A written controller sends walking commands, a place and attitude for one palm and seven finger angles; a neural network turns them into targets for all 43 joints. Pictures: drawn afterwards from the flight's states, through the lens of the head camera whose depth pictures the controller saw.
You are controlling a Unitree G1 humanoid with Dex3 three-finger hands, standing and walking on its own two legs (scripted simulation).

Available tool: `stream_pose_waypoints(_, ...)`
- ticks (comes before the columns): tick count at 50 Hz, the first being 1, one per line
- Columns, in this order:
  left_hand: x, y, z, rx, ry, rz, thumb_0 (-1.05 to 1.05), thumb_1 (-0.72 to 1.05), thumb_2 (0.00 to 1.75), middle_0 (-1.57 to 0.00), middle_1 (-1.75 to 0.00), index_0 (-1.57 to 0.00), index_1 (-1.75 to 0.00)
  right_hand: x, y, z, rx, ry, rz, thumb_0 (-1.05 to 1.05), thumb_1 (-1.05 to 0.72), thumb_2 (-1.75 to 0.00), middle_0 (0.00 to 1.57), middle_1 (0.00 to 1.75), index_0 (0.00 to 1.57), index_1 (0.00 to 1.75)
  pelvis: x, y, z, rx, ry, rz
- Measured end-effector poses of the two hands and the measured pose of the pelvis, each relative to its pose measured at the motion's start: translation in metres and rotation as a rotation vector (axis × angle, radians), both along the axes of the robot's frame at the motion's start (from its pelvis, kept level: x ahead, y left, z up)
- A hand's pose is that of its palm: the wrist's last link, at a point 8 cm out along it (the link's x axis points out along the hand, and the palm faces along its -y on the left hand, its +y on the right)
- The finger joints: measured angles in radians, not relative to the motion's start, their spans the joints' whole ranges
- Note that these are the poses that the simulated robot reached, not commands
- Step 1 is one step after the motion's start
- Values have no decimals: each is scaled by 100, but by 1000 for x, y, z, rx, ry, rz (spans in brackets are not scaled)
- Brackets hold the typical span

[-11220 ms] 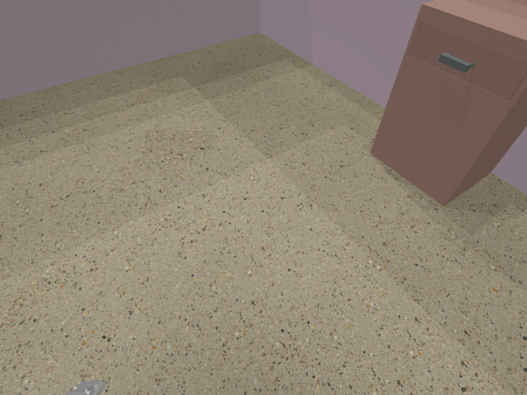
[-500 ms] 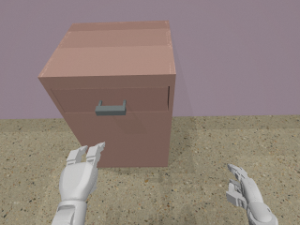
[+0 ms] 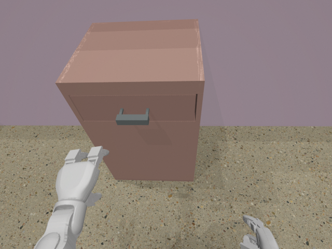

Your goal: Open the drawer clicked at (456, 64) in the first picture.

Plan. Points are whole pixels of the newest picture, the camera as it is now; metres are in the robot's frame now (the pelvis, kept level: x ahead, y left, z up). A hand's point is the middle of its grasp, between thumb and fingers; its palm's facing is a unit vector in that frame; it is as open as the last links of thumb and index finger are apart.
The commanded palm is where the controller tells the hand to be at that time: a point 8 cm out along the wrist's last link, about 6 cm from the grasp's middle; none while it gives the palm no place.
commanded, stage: raise the hand with hooked fingers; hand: left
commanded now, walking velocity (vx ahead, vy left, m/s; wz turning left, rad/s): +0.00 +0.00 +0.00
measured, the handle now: (133, 115) +0.56 +0.19 -0.08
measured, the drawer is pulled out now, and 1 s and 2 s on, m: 0.00 0.00 0.00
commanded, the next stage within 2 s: move the hooked fingers above the handle in 1.02 s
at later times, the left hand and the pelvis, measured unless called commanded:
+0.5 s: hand (71, 150) +0.31 +0.27 +0.07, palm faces +0.06 -0.08 -0.99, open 13.7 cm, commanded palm +0.28 +0.27 +0.13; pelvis +0.02 +0.03 +0.01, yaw +1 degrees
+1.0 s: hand (67, 142) +0.32 +0.27 +0.09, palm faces +0.05 -0.08 -1.00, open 13.8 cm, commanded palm +0.30 +0.28 +0.14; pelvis +0.02 +0.03 +0.02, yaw +1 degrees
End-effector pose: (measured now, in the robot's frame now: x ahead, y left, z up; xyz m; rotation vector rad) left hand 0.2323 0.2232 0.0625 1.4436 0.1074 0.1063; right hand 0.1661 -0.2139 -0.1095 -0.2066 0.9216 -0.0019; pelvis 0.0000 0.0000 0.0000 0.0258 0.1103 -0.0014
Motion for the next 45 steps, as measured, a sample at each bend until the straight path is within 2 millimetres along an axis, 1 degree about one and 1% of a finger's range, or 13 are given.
stream_pose_waypoints(3, 1, 5, 4, 9, -21, -5, 0, 0, 52, -28, -87, -29, -88, -6, -11, 0, -32, 24, -28, 1, -90, -90, 20, 30, 20, 30, 3, 5, 1, -2, -3, -3)
stream_pose_waypoints(5, 3, 11, 8, 18, -38, 2, 0, -5, 50, -29, -90, -29, -91, -6, -15, 1, -49, 30, -41, 1, -90, -90, 20, 30, 20, 30, 4, 9, 2, -4, -5, -2)
stream_pose_waypoints(8, 10, 19, 15, 30, -62, 19, 0, -12, 47, -29, -95, -30, -95, 0, -17, 5, -63, 19, -51, 1, -91, -90, 20, 30, 20, 30, 6, 13, 3, -7, -12, 2)
stream_pose_waypoints(10, 16, 23, 21, 32, -71, 29, 0, -17, 45, -30, -98, -30, -98, 7, -15, 8, -62, 2, -52, 1, -91, -90, 20, 30, 20, 30, 7, 16, 4, -9, -18, 4)
stream_pose_waypoints(14, 29, 28, 34, 30, -75, 33, 0, -26, 41, -30, -104, -31, -104, 25, -3, 17, -44, -44, -42, 1, -91, -90, 20, 30, 20, 29, 10, 21, 7, -11, -33, 4)
stream_pose_waypoints(20, 44, 34, 51, 30, -65, 18, 0, -39, 35, -31, -112, -31, -113, 50, 23, 29, -3, -99, 3, 1, -91, -90, 20, 30, 20, 30, 15, 25, 12, -16, -53, 8)
stream_pose_waypoints(26, 56, 45, 65, 42, -48, 14, 0, -46, 32, -32, -117, -32, -117, 61, 42, 33, 18, -97, 49, 1, -91, -90, 20, 30, 20, 30, 19, 27, 15, -22, -61, 19)
stream_pose_waypoints(30, 64, 53, 77, 52, -48, 8, 0, -48, 31, -32, -119, -32, -119, 61, 46, 30, 19, -71, 61, 1, -90, -90, 20, 30, 20, 30, 22, 29, 17, -25, -63, 28)
stream_pose_waypoints(35, 75, 60, 87, 55, -38, 1, 0, -49, 30, -32, -119, -32, -119, 53, 42, 24, 11, -29, 53, 1, -90, -90, 20, 30, 20, 30, 24, 31, 18, -27, -58, 32)
stream_pose_waypoints(39, 77, 60, 84, 38, -11, -16, 0, -49, 30, -32, -119, -32, -120, 44, 34, 21, 4, 2, 36, 1, -91, -90, 20, 30, 20, 30, 25, 32, 19, -27, -51, 29)
stream_pose_waypoints(45, 71, 52, 77, 37, -13, -72, 0, -49, 30, -32, -120, -32, -120, 31, 22, 16, -18, 43, 19, 1, -91, -90, 20, 30, 20, 30, 24, 32, 19, -26, -40, 26)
